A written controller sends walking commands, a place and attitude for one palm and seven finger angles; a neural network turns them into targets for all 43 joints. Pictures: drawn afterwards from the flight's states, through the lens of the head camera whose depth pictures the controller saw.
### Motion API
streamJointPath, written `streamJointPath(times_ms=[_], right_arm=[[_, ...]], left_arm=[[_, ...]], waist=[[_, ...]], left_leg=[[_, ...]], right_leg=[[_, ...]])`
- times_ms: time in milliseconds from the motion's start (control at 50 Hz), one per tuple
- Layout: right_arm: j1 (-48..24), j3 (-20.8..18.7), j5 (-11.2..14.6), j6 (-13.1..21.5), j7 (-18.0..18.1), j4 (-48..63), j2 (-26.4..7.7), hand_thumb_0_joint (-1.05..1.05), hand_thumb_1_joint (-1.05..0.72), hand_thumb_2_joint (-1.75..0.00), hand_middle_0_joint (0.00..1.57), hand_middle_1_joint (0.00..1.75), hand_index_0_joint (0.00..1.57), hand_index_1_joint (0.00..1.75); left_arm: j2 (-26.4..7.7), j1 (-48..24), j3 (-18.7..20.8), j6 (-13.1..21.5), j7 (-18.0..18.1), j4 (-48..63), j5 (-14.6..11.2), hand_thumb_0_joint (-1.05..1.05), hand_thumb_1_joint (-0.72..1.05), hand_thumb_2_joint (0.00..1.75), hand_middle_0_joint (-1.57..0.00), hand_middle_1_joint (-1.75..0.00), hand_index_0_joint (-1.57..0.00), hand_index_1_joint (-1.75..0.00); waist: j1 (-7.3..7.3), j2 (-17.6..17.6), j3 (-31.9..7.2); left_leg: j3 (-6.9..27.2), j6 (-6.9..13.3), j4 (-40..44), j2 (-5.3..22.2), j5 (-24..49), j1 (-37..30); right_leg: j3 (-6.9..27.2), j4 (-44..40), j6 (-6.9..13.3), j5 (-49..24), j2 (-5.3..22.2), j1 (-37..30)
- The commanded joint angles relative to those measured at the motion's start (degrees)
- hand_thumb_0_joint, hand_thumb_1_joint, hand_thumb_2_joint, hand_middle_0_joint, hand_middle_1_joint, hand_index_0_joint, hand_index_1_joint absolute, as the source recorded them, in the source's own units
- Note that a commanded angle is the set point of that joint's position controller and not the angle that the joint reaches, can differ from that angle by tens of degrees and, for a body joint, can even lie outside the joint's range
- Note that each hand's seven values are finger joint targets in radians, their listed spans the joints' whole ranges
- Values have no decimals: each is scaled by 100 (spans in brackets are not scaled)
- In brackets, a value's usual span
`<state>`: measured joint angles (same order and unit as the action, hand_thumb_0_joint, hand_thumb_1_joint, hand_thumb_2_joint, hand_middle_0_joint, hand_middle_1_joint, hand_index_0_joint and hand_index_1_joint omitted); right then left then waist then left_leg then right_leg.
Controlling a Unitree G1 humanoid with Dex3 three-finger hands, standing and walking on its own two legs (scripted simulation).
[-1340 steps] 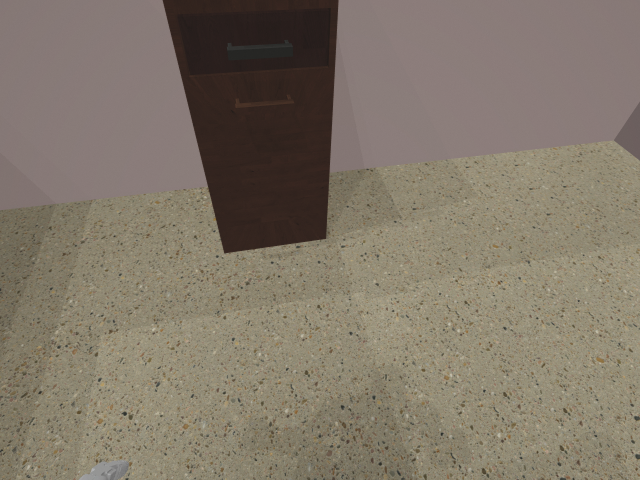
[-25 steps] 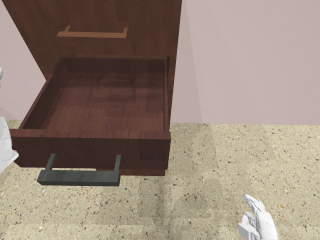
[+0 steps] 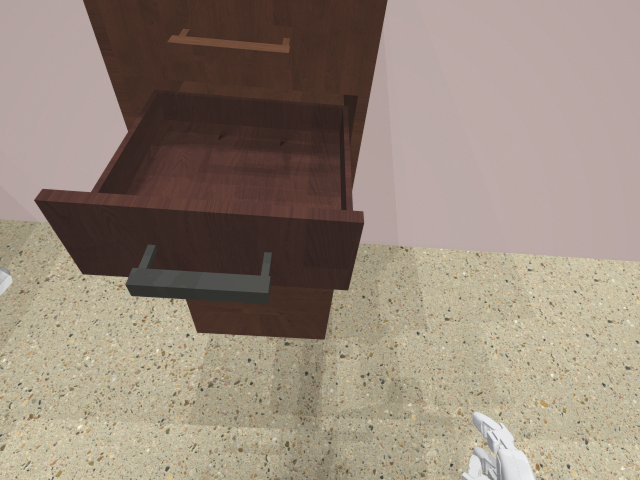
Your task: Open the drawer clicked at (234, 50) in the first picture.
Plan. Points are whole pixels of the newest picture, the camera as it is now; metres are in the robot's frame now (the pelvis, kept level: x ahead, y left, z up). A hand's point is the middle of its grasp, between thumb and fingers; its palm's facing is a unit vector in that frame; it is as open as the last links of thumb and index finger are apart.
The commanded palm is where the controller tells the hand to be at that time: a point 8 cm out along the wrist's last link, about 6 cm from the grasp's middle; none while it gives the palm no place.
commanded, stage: step back with the hand held close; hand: left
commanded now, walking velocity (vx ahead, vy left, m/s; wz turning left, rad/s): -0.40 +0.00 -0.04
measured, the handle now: (205, 271) +0.35 +0.17 +0.06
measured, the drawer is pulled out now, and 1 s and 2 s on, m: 0.30 0.30 0.30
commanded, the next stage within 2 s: stop stepping back and stand still in 0.18 s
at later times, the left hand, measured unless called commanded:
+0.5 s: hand out of the picture +0.08 +0.22 +0.24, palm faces +0.45 -0.77 -0.45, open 7.4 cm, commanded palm +0.01 +0.26 +0.25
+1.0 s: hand out of the picture -0.02 +0.22 +0.24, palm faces +0.51 -0.77 -0.38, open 7.4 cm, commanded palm -0.09 +0.26 +0.25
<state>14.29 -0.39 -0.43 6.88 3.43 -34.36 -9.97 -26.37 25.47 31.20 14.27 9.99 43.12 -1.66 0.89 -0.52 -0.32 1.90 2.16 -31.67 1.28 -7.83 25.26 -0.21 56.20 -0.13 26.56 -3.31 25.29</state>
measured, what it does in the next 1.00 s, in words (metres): walks backwards: right foot, then left foot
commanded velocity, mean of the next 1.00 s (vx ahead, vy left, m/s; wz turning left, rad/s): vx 0.06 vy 0.01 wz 0.00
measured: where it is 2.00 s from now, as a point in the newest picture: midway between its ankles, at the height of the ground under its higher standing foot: outside the picture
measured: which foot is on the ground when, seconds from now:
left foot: down 0.00-0.20, up 0.22-0.38, down 0.40-0.68, up 0.70-0.88, down 0.90-1.00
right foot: up 0.00-0.16, down 0.18-1.00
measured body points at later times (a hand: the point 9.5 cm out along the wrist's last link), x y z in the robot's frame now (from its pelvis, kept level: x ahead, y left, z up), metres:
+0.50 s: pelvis -0.13 -0.02 +0.00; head -0.11 -0.01 +0.45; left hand +0.05 +0.26 +0.26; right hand +0.04 -0.28 -0.07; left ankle -0.11 +0.07 -0.73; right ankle -0.15 -0.13 -0.73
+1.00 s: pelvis -0.21 -0.02 +0.00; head -0.23 -0.01 +0.45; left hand -0.05 +0.26 +0.26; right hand -0.07 -0.26 -0.09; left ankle -0.19 +0.10 -0.73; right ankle -0.19 -0.12 -0.70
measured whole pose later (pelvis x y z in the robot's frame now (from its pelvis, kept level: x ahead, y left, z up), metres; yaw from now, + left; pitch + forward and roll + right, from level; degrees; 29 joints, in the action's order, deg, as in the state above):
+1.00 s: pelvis -0.21 -0.02 +0.00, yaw +1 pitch -1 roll +0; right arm 15.4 0.1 0.2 6.5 3.9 -36.4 -10.6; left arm -23.2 25.4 27.8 12.9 9.6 36.1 -1.5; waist 2.6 1.4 -1.3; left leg -3.2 0.8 -33.6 2.3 -15.3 16.9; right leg -3.4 52.2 0.9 25.4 0.0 25.4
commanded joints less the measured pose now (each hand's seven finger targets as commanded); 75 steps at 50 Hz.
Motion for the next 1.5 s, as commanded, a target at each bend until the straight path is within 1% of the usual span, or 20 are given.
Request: streamJointPath(times_ms=[0,120,200,260,360,440,600,640,680,720,840,900,940,1080,1120,1140,1240,1320,1400,1480], right_arm=[[-665,-280,-32,433,-73,669,-853,0,-90,-90,20,30,20,30],[-972,-201,-34,416,-127,573,-906,0,-90,-90,20,30,20,30],[-1132,-142,153,237,-100,633,-726,0,-90,-90,20,30,20,30],[-1237,-74,196,128,-1,847,-576,0,-90,-90,20,30,20,30],[-781,-87,138,71,178,718,-850,0,-90,-90,20,30,20,30],[-602,-257,169,190,75,886,-1096,0,-90,-90,20,30,20,30],[-890,-153,74,225,31,937,-953,0,-90,-90,20,30,20,30],[-881,-182,34,127,62,930,-912,0,-90,-90,20,30,20,30],[-815,-223,63,23,65,725,-920,0,-90,-90,20,30,20,30],[-703,-218,39,25,21,546,-943,0,-90,-90,20,30,20,30],[-608,-95,57,122,188,635,-837,0,-90,-90,20,30,20,30],[-611,-170,30,268,112,858,-935,0,-90,-90,20,30,20,30],[-599,-214,37,345,46,708,-835,0,-90,-90,20,30,20,30],[-679,-145,52,362,13,670,-866,0,-90,-90,20,30,20,30],[-619,-210,84,255,11,639,-776,0,-90,-90,20,30,20,30],[-733,-229,69,245,17,595,-846,0,-90,-90,20,30,20,30],[-698,-193,139,145,-18,569,-729,0,-90,-90,20,30,20,30],[-703,-187,88,226,34,581,-776,0,-90,-90,20,30,20,30],[-784,-315,97,310,12,803,-1015,0,-90,-90,20,30,20,30],[-688,-252,54,342,-19,813,-896,0,-90,-90,20,30,20,30]], left_arm=[[-803,77,409,265,44,1107,-165,0,90,90,-20,-30,-20,-30],[-1054,-148,548,278,-131,1101,-351,0,90,90,-20,-30,-20,-30],[-1740,-6,1088,502,-115,1095,-474,0,90,90,-20,-30,-20,-30],[-1430,568,1057,270,-137,789,-315,0,90,90,-20,-30,-20,-30],[-968,355,557,51,-13,342,-261,0,90,90,-20,-30,-20,-30],[-1070,283,456,83,33,837,-186,0,90,90,-20,-30,-20,-30],[-1040,159,528,147,72,970,-118,0,90,90,-20,-30,-20,-30],[-992,3,481,101,74,621,-73,0,90,90,-20,-30,-20,-30],[-1083,-378,477,120,77,371,-92,0,90,90,-20,-30,-20,-30],[-936,-864,303,195,-17,61,-51,0,90,90,-20,-30,-20,-30],[-616,-848,-153,110,7,-109,-54,0,90,90,-20,-30,-20,-30],[-853,-846,132,290,76,900,22,0,90,90,-20,-30,-20,-30],[-1056,-404,425,322,29,828,46,0,90,90,-20,-30,-20,-30],[-1085,143,600,184,124,767,-24,0,90,90,-20,-30,-20,-30],[-1220,11,688,143,103,310,-53,0,90,90,-20,-30,-20,-30],[-1260,-395,691,193,88,311,-108,0,90,90,-20,-30,-20,-30],[-834,24,496,264,-21,-179,-87,0,90,90,-20,-30,-20,-30],[-725,106,270,360,9,232,-95,0,90,90,-20,-30,-20,-30],[-908,58,307,441,19,1154,-97,0,90,90,-20,-30,-20,-30],[-1120,368,563,458,36,1389,-72,0,90,90,-20,-30,-20,-30]], waist=[[-39,-1139,-905],[-165,-1275,-1207],[-234,954,-1037],[-174,1098,-1028],[109,186,-846],[-24,-727,-1173],[-15,-587,-279],[9,-22,108],[-19,990,219],[115,760,87],[107,156,170],[110,-1727,-2],[97,-993,-142],[-54,-818,-245],[16,1175,-92],[-24,1130,47],[25,848,-103],[22,385,-86],[-132,-594,-363],[-88,-1028,-757]], left_leg=[[1142,511,1391,1239,614,-1110],[892,241,1357,1065,823,-1240],[-276,-469,-2022,-239,-1572,-473],[-130,-473,-2405,-100,-1674,797],[-422,-208,831,-71,581,-1253],[612,149,598,946,3387,-2246],[480,69,1556,548,-2927,490],[48,-120,247,41,-2879,362],[-404,-226,-2568,-176,-1818,141],[-156,-131,-2912,127,-1419,448],[-607,72,369,53,-2005,-1228],[2483,966,2160,1922,-3097,-1266],[2082,979,2061,1809,-2637,-1020],[23,244,854,905,-1949,255],[-499,-149,-1574,23,-1872,921],[-302,-205,-2503,48,-1874,1025],[-345,-214,-1310,221,-1089,-247],[-480,-104,582,47,-541,-1228],[472,154,962,804,603,-1303],[86,-24,771,614,1541,-1370]], right_leg=[[-80,-675,-57,310,77,-234],[-236,-3091,112,-616,11,-1321],[1327,-4268,912,-3280,2356,-565],[515,-3251,664,-6371,1976,-1844],[215,-2876,239,-4742,1193,-1612],[-62,-2601,-13,-1780,455,-936],[-9,-3010,180,-39,485,-1949],[969,-3995,617,1767,942,-806],[2728,-4958,1267,2588,2254,182],[2001,-4565,1153,1208,2269,-216],[447,-3673,614,1710,1312,341],[-429,-169,49,317,218,839],[-14,398,32,-58,503,748],[-525,-2744,82,-507,369,-1970],[2438,-4360,928,92,1996,-1770],[2708,-4519,1146,-884,2484,-1676],[876,-4043,829,-1681,1780,-1017],[489,-3932,416,-1080,1395,-1032],[149,-3097,43,-1810,682,-1357],[-48,-2866,62,-2745,578,-1722]])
